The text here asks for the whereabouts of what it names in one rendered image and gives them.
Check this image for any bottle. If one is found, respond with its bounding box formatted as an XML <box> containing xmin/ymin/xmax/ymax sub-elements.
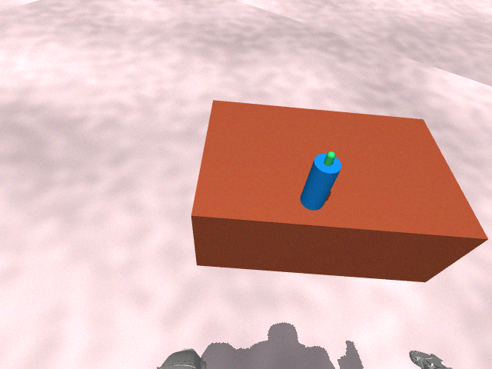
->
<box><xmin>300</xmin><ymin>151</ymin><xmax>341</xmax><ymax>211</ymax></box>

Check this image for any right robot hand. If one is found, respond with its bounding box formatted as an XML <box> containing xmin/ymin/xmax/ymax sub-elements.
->
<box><xmin>409</xmin><ymin>351</ymin><xmax>453</xmax><ymax>369</ymax></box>

